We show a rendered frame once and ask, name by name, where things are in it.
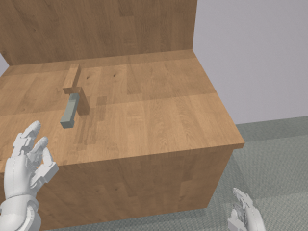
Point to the robot right hand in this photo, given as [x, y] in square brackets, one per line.
[250, 217]

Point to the robot left forearm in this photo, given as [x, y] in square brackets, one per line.
[20, 213]

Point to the tap lever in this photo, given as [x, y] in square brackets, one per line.
[67, 121]

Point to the robot left hand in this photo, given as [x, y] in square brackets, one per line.
[21, 167]

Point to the counter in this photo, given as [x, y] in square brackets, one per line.
[150, 136]

